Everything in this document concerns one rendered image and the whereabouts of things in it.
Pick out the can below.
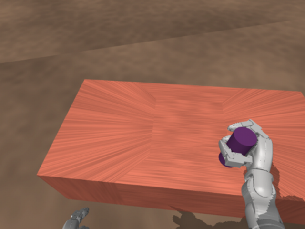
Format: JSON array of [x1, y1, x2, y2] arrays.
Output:
[[219, 127, 257, 168]]

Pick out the right robot arm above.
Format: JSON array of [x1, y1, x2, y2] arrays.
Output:
[[241, 168, 285, 229]]

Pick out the right robot hand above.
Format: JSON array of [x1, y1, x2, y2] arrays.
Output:
[[219, 119, 273, 172]]

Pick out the left robot hand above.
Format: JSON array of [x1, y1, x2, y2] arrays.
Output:
[[62, 208, 90, 229]]

